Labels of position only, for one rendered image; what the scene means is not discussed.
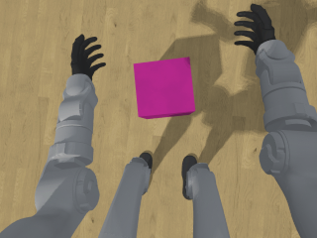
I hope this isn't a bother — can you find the carton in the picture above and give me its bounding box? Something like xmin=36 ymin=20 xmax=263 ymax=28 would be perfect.
xmin=134 ymin=57 xmax=195 ymax=119

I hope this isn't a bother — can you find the right robot hand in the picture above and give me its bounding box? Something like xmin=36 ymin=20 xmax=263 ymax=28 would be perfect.
xmin=234 ymin=3 xmax=276 ymax=55

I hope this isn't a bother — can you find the robot left upper arm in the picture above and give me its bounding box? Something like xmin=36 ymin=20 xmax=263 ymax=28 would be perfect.
xmin=0 ymin=167 xmax=100 ymax=238

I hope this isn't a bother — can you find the robot right upper arm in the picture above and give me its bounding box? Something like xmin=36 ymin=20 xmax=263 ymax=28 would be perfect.
xmin=259 ymin=129 xmax=317 ymax=238

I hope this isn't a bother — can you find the right robot thigh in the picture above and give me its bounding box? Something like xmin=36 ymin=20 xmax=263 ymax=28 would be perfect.
xmin=186 ymin=168 xmax=230 ymax=238

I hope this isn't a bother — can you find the robot thigh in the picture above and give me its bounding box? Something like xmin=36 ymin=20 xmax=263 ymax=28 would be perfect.
xmin=98 ymin=162 xmax=152 ymax=238
xmin=186 ymin=168 xmax=230 ymax=238

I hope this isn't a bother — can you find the left robot hand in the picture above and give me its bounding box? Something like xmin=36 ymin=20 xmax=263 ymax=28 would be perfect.
xmin=70 ymin=34 xmax=106 ymax=81

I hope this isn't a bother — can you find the left robot thigh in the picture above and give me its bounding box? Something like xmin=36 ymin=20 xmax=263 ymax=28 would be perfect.
xmin=98 ymin=162 xmax=152 ymax=238

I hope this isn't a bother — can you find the right robot forearm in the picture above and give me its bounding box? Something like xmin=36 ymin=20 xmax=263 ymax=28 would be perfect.
xmin=255 ymin=40 xmax=317 ymax=133

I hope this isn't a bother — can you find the left robot forearm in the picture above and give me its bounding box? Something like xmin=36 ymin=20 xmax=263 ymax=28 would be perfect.
xmin=35 ymin=73 xmax=98 ymax=209

